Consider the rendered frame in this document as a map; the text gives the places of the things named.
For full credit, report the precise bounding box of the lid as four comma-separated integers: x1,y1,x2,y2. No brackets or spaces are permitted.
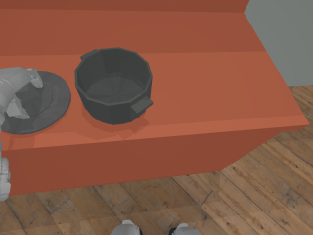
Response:
1,71,71,135

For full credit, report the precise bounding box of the pot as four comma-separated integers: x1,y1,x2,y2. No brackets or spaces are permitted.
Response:
74,47,153,125

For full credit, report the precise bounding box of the left robot thigh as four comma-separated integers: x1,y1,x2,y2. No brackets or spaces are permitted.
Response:
111,223,140,235

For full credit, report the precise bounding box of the left robot shin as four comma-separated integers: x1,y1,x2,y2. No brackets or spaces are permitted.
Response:
122,219,135,226

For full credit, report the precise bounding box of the knob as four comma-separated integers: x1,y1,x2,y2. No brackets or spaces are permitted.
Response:
15,83,41,107

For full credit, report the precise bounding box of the table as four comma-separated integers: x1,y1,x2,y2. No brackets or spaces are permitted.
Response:
0,0,310,196

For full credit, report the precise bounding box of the left robot forearm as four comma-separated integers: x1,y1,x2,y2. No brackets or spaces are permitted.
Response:
0,79,15,156

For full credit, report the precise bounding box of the left robot upper arm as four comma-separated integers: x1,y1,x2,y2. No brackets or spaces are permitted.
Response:
0,156,11,202

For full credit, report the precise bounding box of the left robot hand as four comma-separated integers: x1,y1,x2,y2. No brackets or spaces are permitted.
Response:
0,67,43,119

